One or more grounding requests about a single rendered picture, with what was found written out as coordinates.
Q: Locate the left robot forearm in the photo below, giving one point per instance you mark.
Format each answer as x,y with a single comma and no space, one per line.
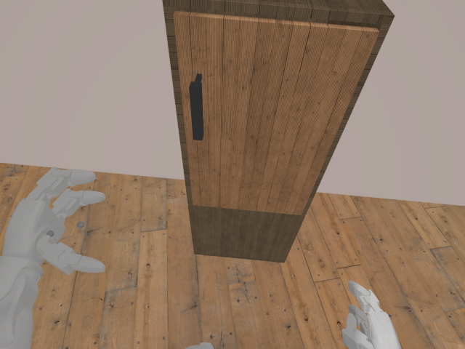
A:
19,276

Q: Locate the left robot hand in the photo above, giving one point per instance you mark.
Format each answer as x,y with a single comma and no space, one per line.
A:
26,233

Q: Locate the cupboard door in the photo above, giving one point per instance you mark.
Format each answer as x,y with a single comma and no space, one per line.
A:
274,95

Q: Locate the right robot hand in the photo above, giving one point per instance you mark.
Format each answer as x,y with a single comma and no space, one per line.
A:
376,328

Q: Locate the handle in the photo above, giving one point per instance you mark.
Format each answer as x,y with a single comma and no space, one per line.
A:
196,106

